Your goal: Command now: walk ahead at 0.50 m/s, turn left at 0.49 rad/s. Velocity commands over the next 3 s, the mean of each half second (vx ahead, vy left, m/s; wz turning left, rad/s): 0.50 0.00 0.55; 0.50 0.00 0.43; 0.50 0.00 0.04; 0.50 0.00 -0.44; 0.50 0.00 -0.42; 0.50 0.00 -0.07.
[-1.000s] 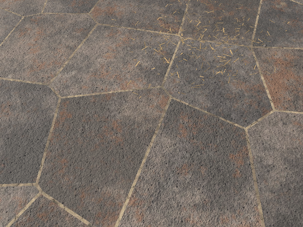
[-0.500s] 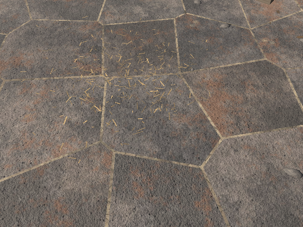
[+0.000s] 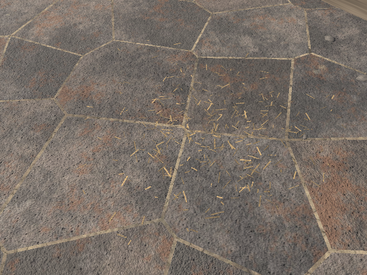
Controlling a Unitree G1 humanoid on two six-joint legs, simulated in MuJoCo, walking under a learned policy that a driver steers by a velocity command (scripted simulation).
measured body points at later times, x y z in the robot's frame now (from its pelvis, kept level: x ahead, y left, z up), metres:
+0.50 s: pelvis +0.26 +0.09 +0.00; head +0.29 +0.12 +0.45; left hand +0.35 +0.41 -0.10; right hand +0.42 -0.15 -0.11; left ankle +0.25 +0.16 -0.74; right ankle +0.37 -0.07 -0.67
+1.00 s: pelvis +0.54 +0.14 +0.00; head +0.57 +0.15 +0.45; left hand +0.45 +0.41 -0.12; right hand +0.80 -0.02 -0.10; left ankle +0.49 +0.29 -0.68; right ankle +0.59 +0.05 -0.74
